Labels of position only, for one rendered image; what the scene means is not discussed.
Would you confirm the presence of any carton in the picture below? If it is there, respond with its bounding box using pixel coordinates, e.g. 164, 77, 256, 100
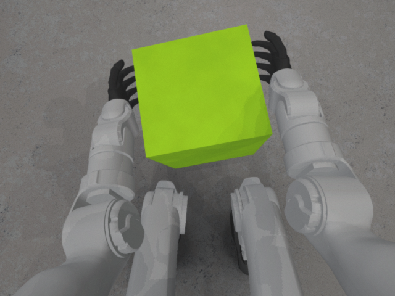
132, 24, 273, 168

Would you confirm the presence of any robot right hand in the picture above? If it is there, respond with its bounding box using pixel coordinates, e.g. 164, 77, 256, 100
251, 31, 292, 84

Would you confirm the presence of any robot left hand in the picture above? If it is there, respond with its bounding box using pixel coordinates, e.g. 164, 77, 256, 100
108, 59, 139, 108

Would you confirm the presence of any robot left thigh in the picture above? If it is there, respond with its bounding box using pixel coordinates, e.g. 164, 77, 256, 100
126, 187, 188, 296

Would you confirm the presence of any robot left upper arm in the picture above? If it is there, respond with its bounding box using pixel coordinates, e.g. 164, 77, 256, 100
13, 198, 144, 296

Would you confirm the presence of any robot left shin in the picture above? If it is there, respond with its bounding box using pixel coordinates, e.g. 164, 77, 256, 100
141, 181, 177, 216

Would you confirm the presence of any robot left forearm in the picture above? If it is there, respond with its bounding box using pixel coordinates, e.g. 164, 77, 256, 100
62, 99, 139, 246

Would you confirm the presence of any robot right forearm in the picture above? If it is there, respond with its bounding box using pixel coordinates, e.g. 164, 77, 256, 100
268, 68, 373, 206

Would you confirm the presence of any robot right upper arm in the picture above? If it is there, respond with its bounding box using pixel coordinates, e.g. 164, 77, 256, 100
284, 175, 395, 296

